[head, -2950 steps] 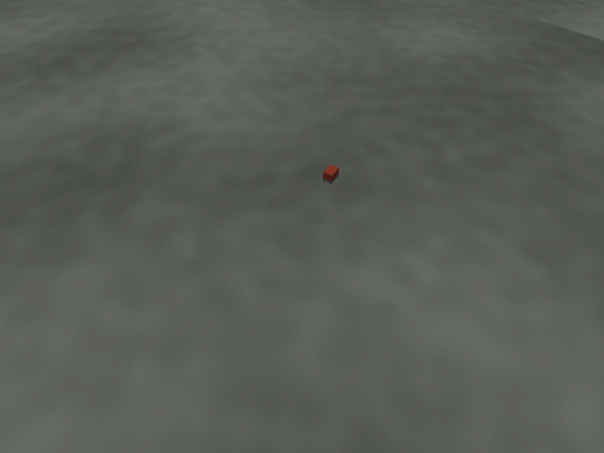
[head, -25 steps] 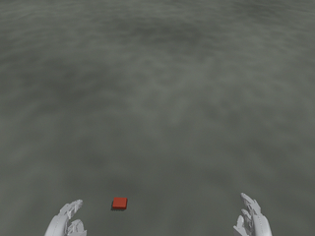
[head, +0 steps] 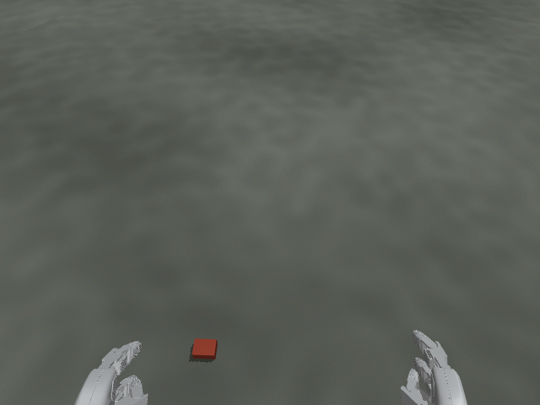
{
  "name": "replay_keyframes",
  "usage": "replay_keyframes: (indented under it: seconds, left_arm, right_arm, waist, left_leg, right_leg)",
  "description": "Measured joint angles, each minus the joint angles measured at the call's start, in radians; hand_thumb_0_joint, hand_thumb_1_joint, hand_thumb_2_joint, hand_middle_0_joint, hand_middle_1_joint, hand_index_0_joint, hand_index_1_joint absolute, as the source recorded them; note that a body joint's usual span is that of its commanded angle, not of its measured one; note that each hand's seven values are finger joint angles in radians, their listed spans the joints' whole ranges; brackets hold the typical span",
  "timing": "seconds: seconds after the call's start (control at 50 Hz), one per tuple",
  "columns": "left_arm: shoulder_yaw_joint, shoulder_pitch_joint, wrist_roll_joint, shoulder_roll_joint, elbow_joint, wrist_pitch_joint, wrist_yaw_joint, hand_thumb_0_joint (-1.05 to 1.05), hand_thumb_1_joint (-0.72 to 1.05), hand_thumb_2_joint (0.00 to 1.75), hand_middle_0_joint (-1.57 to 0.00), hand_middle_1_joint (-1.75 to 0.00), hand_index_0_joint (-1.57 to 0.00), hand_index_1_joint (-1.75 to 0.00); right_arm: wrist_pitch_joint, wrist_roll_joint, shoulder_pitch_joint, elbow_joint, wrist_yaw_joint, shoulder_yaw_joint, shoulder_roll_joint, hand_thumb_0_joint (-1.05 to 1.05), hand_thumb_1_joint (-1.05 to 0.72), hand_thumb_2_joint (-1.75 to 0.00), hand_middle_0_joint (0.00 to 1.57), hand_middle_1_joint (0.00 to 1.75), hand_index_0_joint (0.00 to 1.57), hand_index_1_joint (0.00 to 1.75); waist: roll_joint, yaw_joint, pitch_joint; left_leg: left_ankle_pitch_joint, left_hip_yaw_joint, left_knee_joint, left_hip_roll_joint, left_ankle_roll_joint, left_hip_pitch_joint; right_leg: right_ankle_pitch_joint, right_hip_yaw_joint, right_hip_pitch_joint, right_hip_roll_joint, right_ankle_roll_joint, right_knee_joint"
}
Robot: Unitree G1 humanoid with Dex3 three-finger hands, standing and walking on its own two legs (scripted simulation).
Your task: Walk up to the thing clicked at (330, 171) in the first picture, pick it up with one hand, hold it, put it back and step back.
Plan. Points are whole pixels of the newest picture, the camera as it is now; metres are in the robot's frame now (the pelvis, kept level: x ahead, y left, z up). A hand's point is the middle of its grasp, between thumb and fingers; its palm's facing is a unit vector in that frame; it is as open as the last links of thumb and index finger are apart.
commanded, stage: home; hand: left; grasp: from above
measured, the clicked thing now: (205, 348) +0.43 +0.20 -0.69
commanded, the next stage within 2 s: stand in 0.14 s
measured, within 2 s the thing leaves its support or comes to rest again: neither
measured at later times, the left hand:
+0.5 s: hand out of the picture +0.12 +0.24 -0.10, palm faces +0.04 -0.94 -0.33, open 7.4 cm
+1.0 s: hand out of the picture +0.01 +0.24 -0.10, palm faces +0.05 -0.95 -0.32, open 7.4 cm
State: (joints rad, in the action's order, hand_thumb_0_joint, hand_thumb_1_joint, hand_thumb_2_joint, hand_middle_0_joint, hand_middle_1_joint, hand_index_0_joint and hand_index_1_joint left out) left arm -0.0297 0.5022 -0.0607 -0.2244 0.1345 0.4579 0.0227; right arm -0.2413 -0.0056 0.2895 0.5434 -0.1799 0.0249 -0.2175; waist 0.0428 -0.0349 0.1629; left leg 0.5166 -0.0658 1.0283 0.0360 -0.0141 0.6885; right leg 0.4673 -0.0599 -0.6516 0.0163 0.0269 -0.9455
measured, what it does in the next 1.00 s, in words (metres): rises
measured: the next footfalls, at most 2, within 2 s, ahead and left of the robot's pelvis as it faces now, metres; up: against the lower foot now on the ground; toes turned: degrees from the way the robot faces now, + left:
none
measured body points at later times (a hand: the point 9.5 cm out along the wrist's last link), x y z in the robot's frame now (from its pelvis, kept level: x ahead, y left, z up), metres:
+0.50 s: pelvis -0.01 +0.01 +0.03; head +0.01 +0.02 +0.48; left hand +0.11 +0.29 -0.08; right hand +0.11 -0.27 -0.08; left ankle +0.00 +0.12 -0.68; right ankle +0.00 -0.14 -0.68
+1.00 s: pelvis -0.02 +0.01 +0.06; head -0.03 +0.01 +0.51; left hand +0.01 +0.29 -0.08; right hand +0.05 -0.27 -0.08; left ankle +0.00 +0.12 -0.68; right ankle +0.00 -0.14 -0.68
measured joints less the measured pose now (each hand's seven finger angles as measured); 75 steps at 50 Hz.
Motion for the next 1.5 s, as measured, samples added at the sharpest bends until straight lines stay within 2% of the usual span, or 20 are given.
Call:
replay_keyframes:
  seconds: [0.24,0.28,0.32,0.38,0.44,0.54,0.74,0.98,1.5]
  left_arm:
    - [0.003,0.005,0.002,-0.004,0.006,0.001,0.003,0.01,0.91,0.90,-0.20,-0.30,-0.20,-0.30]
    - [0.023,-0.077,0.048,-0.018,-0.135,-0.122,0.011,0.01,0.90,0.90,-0.20,-0.30,-0.20,-0.30]
    - [0.029,-0.175,0.083,-0.030,-0.328,-0.232,0.015,0.01,0.90,0.90,-0.20,-0.30,-0.20,-0.30]
    - [0.018,-0.258,0.101,-0.050,-0.539,-0.315,0.012,0.01,0.90,0.90,-0.20,-0.30,-0.20,-0.30]
    - [0.001,-0.283,0.101,-0.062,-0.687,-0.356,0.014,0.01,0.90,0.90,-0.20,-0.30,-0.20,-0.30]
    - [-0.016,-0.283,0.101,-0.070,-0.883,-0.398,0.018,0.01,0.91,0.90,-0.20,-0.30,-0.20,-0.30]
    - [-0.010,-0.275,0.089,-0.055,-1.122,-0.426,0.014,0.01,0.91,0.90,-0.20,-0.30,-0.20,-0.30]
    - [-0.002,-0.291,0.092,-0.059,-1.240,-0.441,0.009,0.01,0.91,0.90,-0.20,-0.30,-0.20,-0.30]
    - [0.004,-0.359,0.078,-0.066,-1.281,-0.459,-0.001,0.01,0.91,0.90,-0.20,-0.30,-0.20,-0.30]
  right_arm:
    - [0.003,-0.001,0.001,0.001,0.001,0.002,0.005,0.01,-0.90,-0.90,0.20,0.30,0.21,0.30]
    - [0.033,0.059,-0.037,0.060,0.030,-0.013,-0.001,0.01,-0.90,-0.90,0.20,0.30,0.21,0.29]
    - [0.101,0.096,-0.079,0.136,0.079,-0.010,-0.025,0.01,-0.90,-0.90,0.20,0.30,0.21,0.29]
    - [0.158,0.088,-0.113,0.219,0.133,-0.024,-0.047,0.01,-0.90,-0.90,0.20,0.30,0.21,0.30]
    - [0.181,0.072,-0.116,0.269,0.158,-0.051,-0.059,0.01,-0.90,-0.90,0.21,0.30,0.21,0.30]
    - [0.206,0.066,-0.107,0.338,0.164,-0.078,-0.070,0.01,-0.90,-0.90,0.20,0.30,0.21,0.30]
    - [0.232,0.051,-0.093,0.465,0.157,-0.071,-0.055,0.01,-0.91,-0.90,0.20,0.30,0.21,0.30]
    - [0.246,0.039,-0.112,0.541,0.163,-0.072,-0.052,0.00,-0.91,-0.90,0.20,0.30,0.21,0.30]
    - [0.238,0.030,-0.138,0.589,0.166,-0.051,-0.094,0.00,-0.91,-0.90,0.20,0.30,0.21,0.30]
  waist:
    - [0.000,0.000,0.002]
    - [-0.018,0.022,-0.066]
    - [-0.034,0.046,-0.113]
    - [-0.056,0.062,-0.159]
    - [-0.062,0.065,-0.179]
    - [-0.059,0.059,-0.197]
    - [-0.055,0.065,-0.218]
    - [-0.042,0.060,-0.221]
    - [-0.027,0.047,-0.232]
  left_leg:
    - [0.005,0.003,0.005,-0.001,0.004,0.001]
    - [-0.006,0.017,-0.020,-0.009,0.010,-0.063]
    - [-0.028,0.029,-0.062,-0.019,0.015,-0.120]
    - [-0.062,0.045,-0.130,-0.036,0.018,-0.191]
    - [-0.088,0.050,-0.187,-0.043,0.021,-0.246]
    - [-0.125,0.051,-0.272,-0.045,0.025,-0.328]
    - [-0.222,0.053,-0.468,-0.052,0.031,-0.483]
    - [-0.302,0.047,-0.600,-0.055,0.025,-0.561]
    - [-0.327,0.036,-0.669,-0.018,-0.010,-0.591]
  right_leg:
    - [0.001,0.003,0.001,0.001,0.004,0.001]
    - [-0.002,0.016,0.054,0.009,0.003,0.009]
    - [-0.015,0.027,0.101,0.020,0.001,0.033]
    - [-0.035,0.040,0.157,0.037,0.006,0.072]
    - [-0.056,0.045,0.207,0.044,0.011,0.119]
    - [-0.096,0.042,0.293,0.046,0.017,0.209]
    - [-0.200,0.038,0.454,0.051,0.026,0.417]
    - [-0.268,0.030,0.526,0.053,0.022,0.532]
    - [-0.284,0.018,0.548,0.016,-0.010,0.585]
